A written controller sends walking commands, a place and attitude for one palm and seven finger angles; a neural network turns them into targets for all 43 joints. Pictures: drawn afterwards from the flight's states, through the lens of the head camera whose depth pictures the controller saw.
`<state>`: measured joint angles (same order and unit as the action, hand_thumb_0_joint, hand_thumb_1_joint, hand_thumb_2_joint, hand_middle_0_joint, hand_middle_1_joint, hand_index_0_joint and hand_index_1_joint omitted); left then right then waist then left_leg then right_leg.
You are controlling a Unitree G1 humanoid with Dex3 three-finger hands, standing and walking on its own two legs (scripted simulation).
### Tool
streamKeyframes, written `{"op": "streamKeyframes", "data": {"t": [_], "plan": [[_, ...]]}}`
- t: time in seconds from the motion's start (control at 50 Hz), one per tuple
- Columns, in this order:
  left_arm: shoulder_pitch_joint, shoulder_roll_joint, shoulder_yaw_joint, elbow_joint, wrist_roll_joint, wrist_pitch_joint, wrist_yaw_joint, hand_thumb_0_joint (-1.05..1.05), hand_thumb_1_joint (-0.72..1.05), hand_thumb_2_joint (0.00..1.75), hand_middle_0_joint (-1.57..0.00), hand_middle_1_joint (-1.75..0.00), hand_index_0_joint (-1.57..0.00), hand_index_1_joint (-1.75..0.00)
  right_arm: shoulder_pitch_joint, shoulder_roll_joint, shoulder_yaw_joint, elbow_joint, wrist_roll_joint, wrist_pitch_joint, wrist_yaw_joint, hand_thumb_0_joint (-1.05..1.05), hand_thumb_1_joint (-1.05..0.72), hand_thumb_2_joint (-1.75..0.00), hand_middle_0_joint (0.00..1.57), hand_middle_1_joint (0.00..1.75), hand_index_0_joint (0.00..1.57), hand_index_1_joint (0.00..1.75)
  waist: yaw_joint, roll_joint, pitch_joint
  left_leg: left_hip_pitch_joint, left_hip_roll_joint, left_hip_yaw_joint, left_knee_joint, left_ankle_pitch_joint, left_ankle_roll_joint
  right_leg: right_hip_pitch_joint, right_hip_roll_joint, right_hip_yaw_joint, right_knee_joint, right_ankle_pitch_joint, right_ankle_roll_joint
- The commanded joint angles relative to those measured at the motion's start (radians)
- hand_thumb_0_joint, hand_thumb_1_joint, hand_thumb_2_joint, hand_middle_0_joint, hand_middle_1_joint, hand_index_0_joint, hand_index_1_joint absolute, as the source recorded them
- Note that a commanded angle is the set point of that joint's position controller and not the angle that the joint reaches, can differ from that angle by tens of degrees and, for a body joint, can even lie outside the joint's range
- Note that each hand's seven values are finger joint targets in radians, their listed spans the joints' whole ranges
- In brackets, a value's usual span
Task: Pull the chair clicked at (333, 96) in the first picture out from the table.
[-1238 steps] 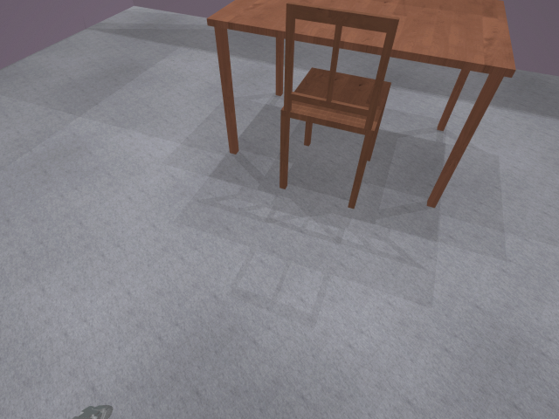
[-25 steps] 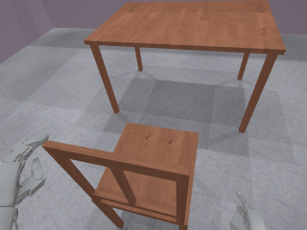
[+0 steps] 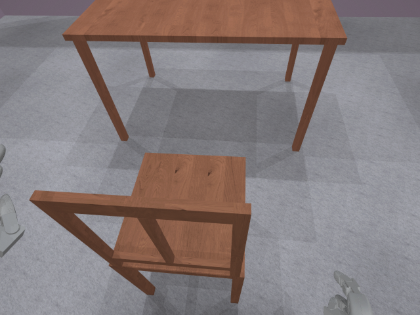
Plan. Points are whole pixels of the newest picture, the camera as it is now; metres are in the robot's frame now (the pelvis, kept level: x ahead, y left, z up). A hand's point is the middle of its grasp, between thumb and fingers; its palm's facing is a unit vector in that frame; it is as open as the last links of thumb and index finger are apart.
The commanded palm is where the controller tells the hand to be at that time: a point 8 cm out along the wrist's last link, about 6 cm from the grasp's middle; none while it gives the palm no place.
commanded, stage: step back with the hand held close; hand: left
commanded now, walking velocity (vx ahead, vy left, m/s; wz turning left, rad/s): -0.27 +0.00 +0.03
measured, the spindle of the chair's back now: (159, 240) +0.28 +0.14 -0.08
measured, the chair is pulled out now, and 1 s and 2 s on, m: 0.71 0.71 0.71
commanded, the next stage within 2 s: stop stepping back and stand still in 1.34 s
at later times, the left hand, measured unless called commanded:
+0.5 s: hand out of the picture +0.15 +0.27 +0.16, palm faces +0.48 -0.74 -0.47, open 7.4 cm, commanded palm +0.09 +0.31 +0.18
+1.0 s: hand (0, 302) +0.12 +0.24 +0.16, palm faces +0.36 -0.77 -0.53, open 7.4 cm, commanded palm +0.05 +0.29 +0.18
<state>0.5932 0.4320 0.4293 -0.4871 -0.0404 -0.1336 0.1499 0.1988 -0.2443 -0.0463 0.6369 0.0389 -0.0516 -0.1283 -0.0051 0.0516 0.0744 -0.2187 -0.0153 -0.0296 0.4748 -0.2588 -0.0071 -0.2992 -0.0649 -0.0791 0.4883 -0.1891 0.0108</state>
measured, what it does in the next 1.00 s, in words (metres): steps on the spot: right foot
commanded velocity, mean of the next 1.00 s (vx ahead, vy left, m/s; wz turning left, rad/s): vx -0.35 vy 0.00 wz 0.02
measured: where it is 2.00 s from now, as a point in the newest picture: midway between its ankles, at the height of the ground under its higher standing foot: outside the picture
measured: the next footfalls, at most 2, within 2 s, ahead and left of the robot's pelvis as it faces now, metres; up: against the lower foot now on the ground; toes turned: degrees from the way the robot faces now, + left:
right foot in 0.74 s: +0.00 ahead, -0.13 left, +0.00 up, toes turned -2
left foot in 1.14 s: -0.07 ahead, +0.13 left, +0.00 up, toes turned +2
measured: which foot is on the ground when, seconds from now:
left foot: down 0.00-0.96, up 0.98-1.00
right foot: down 0.00-0.66, up 0.68-0.72, down 0.74-1.00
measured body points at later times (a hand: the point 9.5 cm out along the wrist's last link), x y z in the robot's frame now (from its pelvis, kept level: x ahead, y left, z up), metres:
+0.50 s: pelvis -0.05 +0.00 -0.01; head -0.03 +0.01 +0.44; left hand +0.12 +0.31 +0.19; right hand +0.13 -0.23 -0.09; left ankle -0.01 +0.13 -0.74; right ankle +0.04 -0.13 -0.74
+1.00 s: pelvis -0.08 -0.01 -0.01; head -0.04 +0.00 +0.43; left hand +0.09 +0.28 +0.19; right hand +0.11 -0.23 -0.10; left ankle -0.02 +0.12 -0.73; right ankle -0.03 -0.13 -0.74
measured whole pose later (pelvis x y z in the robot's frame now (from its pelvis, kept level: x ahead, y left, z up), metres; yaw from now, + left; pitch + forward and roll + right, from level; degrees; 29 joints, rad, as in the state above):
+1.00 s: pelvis -0.08 -0.01 -0.01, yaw +0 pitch +2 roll -2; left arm 0.58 0.44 0.43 -0.62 -0.04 -0.19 0.13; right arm 0.12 -0.17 -0.01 0.64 0.01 -0.11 -0.08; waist 0.01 0.03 0.06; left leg -0.49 0.02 -0.07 0.74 -0.30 -0.03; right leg -0.38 0.01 -0.06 0.58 -0.22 -0.01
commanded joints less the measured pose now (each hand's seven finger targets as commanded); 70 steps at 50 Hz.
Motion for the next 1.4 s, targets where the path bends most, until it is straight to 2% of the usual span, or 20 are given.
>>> {"op": "streamKeyframes", "data": {"t": [0.0,0.2,0.32,0.5,0.58,0.62,0.66,0.82,0.9,0.94,0.96,1.0,1.08,1.12,1.14,1.18,1.24,1.34,1.36,1.38], "plan": [[-0.009,0.128,0.101,-0.166,-0.003,-0.047,0.033,0.0,0.9,0.9,-0.2,-0.3,-0.2,-0.3,-0.12,-0.087,-0.018,-0.175,-0.006,-0.068,-0.001,0.0,-0.9,-0.9,0.2,0.3,0.2,0.3,0.018,-0.038,-0.222,-0.087,0.124,-0.08,-0.062,0.255,0.028,0.194,-0.076,0.068,0.005,0.245,-0.03],[-0.082,0.162,0.126,-0.236,0.009,-0.052,0.057,0.0,0.9,0.9,-0.2,-0.3,-0.2,-0.3,-0.095,-0.078,0.004,-0.189,-0.018,-0.08,-0.006,0.0,-0.9,-0.9,0.2,0.3,0.2,0.3,0.013,-0.008,-0.126,-0.263,0.115,-0.105,-0.108,-0.207,0.049,0.1,-0.062,0.117,-0.07,-0.132,-0.022],[-0.107,0.143,0.118,-0.222,0.023,-0.066,0.054,0.0,0.9,0.9,-0.2,-0.3,-0.2,-0.3,-0.077,-0.087,0.001,-0.197,-0.014,-0.103,-0.005,0.0,-0.9,-0.9,0.2,0.3,0.2,0.3,0.011,0.085,-0.101,-0.415,0.139,-0.117,-0.149,-0.314,0.072,0.205,-0.026,0.105,0.01,-0.088,-0.007],[-0.119,0.164,0.115,-0.27,0.014,-0.062,0.065,0.0,0.9,0.9,-0.2,-0.3,-0.2,-0.3,-0.065,-0.09,0.001,-0.164,-0.032,-0.101,0.016,0.0,-0.9,-0.9,0.2,0.3,0.2,0.3,0.008,-0.107,-0.165,-0.132,0.049,-0.049,0.146,-0.16,0.027,-0.084,-0.157,0.193,-0.169,-0.169,-0.081],[-0.071,0.182,0.153,-0.304,0.007,-0.065,0.067,0.0,0.9,0.9,-0.2,-0.3,-0.2,-0.3,-0.089,-0.094,-0.004,-0.174,-0.026,-0.09,0.011,0.0,-0.9,-0.9,0.2,0.3,0.2,0.3,0.012,-0.038,-0.181,-0.218,0.11,-0.119,0.005,-0.202,0.042,-0.02,-0.098,0.134,-0.081,-0.191,-0.048],[-0.055,0.192,0.183,-0.304,0.022,-0.074,0.069,0.0,0.9,0.9,-0.2,-0.3,-0.2,-0.3,-0.113,-0.109,-0.01,-0.186,-0.026,-0.098,0.003,0.0,-0.9,-0.9,0.2,0.3,0.2,0.3,0.008,0.146,-0.144,-0.427,0.184,-0.189,-0.164,-0.326,0.083,0.134,-0.016,0.093,0.066,-0.183,-0.009],[-0.065,0.171,0.176,-0.333,0.032,-0.091,0.062,0.0,0.9,0.9,-0.2,-0.3,-0.2,-0.3,-0.099,-0.099,-0.013,-0.2,-0.024,-0.114,0.0,0.0,-0.9,-0.9,0.2,0.3,0.2,0.3,0.01,0.19,-0.159,-0.537,0.24,-0.237,-0.198,-0.206,0.107,0.267,0.034,0.048,0.244,0.026,0.007],[-0.032,0.153,0.135,-0.328,0.002,-0.119,0.02,0.0,0.9,0.9,-0.2,-0.3,-0.2,-0.3,-0.074,-0.097,-0.025,-0.107,-0.049,-0.141,0.028,0.0,-0.9,-0.9,0.2,0.3,0.2,0.3,0.017,0.13,-0.291,-0.039,0.252,-0.182,0.007,0.6,0.083,0.076,0.025,0.058,0.084,0.005,-0.019],[-0.004,0.176,0.164,-0.315,-0.017,-0.112,0.014,0.0,0.9,0.9,-0.2,-0.3,-0.2,-0.3,-0.115,-0.08,-0.024,-0.144,-0.034,-0.116,0.034,0.0,-0.9,-0.9,0.2,0.3,0.2,0.3,0.023,0.021,-0.261,-0.198,0.183,-0.11,0.091,0.172,0.052,0.102,-0.039,0.122,0.015,0.119,-0.046],[-0.015,0.198,0.163,-0.276,-0.015,-0.102,0.021,0.0,0.9,0.9,-0.2,-0.3,-0.2,-0.3,-0.084,-0.058,-0.031,-0.139,-0.026,-0.089,0.034,0.0,-0.9,-0.9,0.2,0.3,0.2,0.3,0.0,-0.215,-0.256,-0.145,0.008,0.0,0.363,-0.115,-0.02,-0.066,-0.255,0.366,-0.184,0.136,-0.149],[-0.031,0.205,0.16,-0.268,-0.016,-0.09,0.03,0.0,0.9,0.9,-0.2,-0.3,-0.2,-0.3,-0.096,-0.058,-0.038,-0.125,-0.029,-0.074,0.038,0.0,-0.9,-0.9,0.2,0.3,0.2,0.3,0.009,-0.268,-0.251,-0.129,-0.013,-0.022,0.58,-0.185,-0.028,-0.147,-0.344,0.407,-0.25,0.056,-0.209],[-0.037,0.189,0.166,-0.256,-0.006,-0.072,0.041,0.0,0.9,0.9,-0.2,-0.3,-0.2,-0.3,-0.14,-0.019,-0.006,-0.149,-0.039,-0.058,0.036,0.0,-0.9,-0.9,0.2,0.3,0.2,0.3,0.003,-0.228,-0.208,-0.19,0.026,-0.059,0.608,-0.236,-0.016,-0.112,-0.311,0.301,-0.194,0.165,-0.205],[-0.009,0.174,0.16,-0.238,0.002,-0.075,0.049,0.0,0.9,0.9,-0.2,-0.3,-0.2,-0.3,-0.123,-0.042,0.009,-0.132,-0.039,-0.043,0.008,0.0,-0.9,-0.9,0.2,0.3,0.2,0.3,-0.006,-0.144,-0.189,-0.095,0.043,0.022,-0.054,-0.01,0.006,0.02,-0.135,0.138,-0.031,0.223,-0.055],[-0.005,0.182,0.16,-0.302,0.01,-0.092,0.051,0.0,0.9,0.9,-0.2,-0.3,-0.2,-0.3,-0.136,-0.097,-0.035,-0.141,-0.038,-0.057,0.011,0.0,-0.9,-0.9,0.2,0.3,0.2,0.3,0.005,0.129,-0.208,-0.115,0.27,-0.184,-0.129,0.316,0.092,0.031,-0.009,0.077,0.166,0.071,0.014],[0.038,0.132,0.118,-0.309,-0.006,-0.1,0.034,0.0,0.9,0.9,-0.2,-0.3,-0.2,-0.3,-0.109,-0.084,-0.027,-0.151,-0.027,-0.078,0.028,0.0,-0.9,-0.9,0.2,0.3,0.2,0.3,0.021,0.13,-0.266,-0.05,0.298,-0.128,-0.1,0.451,0.099,-0.001,0.009,0.076,0.237,-0.115,0.014],[-0.04,0.173,0.155,-0.387,-0.001,-0.106,0.037,0.0,0.9,0.9,-0.2,-0.3,-0.2,-0.3,-0.118,-0.071,-0.027,-0.149,-0.062,-0.108,0.032,0.0,-0.9,-0.9,0.2,0.3,0.2,0.3,0.0,0.269,-0.225,-0.16,0.344,-0.201,-0.107,0.571,0.137,-0.031,0.02,0.085,0.382,-0.239,0.005],[-0.057,0.154,0.129,-0.399,-0.006,-0.118,0.029,0.0,0.9,0.9,-0.2,-0.3,-0.2,-0.3,-0.087,-0.079,-0.035,-0.116,-0.05,-0.133,0.045,0.0,-0.9,-0.9,0.2,0.3,0.2,0.3,0.011,0.178,-0.239,-0.008,0.316,-0.15,-0.008,0.721,0.119,-0.052,0.023,0.072,0.242,-0.188,-0.002],[-0.042,0.152,0.147,-0.256,-0.012,-0.127,0.004,0.0,0.9,0.9,-0.2,-0.3,-0.2,-0.3,-0.104,-0.089,-0.022,-0.106,-0.046,-0.135,0.054,0.0,-0.9,-0.9,0.2,0.3,0.2,0.3,0.015,0.106,-0.192,-0.123,0.251,-0.116,0.055,0.322,0.063,0.1,0.012,0.039,-0.049,0.073,-0.007],[-0.043,0.165,0.145,-0.245,0.0,-0.128,0.004,0.0,0.9,0.9,-0.2,-0.3,-0.2,-0.3,-0.1,-0.09,-0.021,-0.115,-0.045,-0.125,0.056,0.0,-0.9,-0.9,0.2,0.3,0.2,0.3,0.006,0.022,-0.21,-0.135,0.191,-0.061,0.141,0.254,0.032,0.102,-0.04,0.094,-0.084,0.292,-0.025],[-0.043,0.166,0.124,-0.232,-0.006,-0.12,-0.001,0.0,0.9,0.9,-0.2,-0.3,-0.2,-0.3,-0.08,-0.076,-0.039,-0.13,-0.027,-0.114,0.058,0.0,-0.9,-0.9,0.2,0.3,0.2,0.3,-0.003,-0.229,-0.267,-0.139,0.062,0.038,0.299,0.062,-0.025,0.068,-0.164,0.261,-0.119,0.395,-0.086]]}}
